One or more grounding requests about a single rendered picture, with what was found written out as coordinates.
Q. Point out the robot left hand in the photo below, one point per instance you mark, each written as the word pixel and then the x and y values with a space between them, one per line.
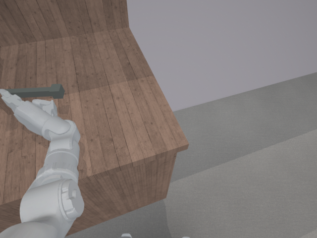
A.
pixel 31 114

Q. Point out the counter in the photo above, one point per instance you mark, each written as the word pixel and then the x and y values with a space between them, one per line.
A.
pixel 129 135

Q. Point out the left robot upper arm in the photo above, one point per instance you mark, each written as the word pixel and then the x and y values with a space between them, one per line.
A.
pixel 48 211

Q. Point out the left robot forearm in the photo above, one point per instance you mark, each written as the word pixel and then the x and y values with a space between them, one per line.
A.
pixel 63 153

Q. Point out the tap lever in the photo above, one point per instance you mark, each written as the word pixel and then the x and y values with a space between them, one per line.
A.
pixel 56 91

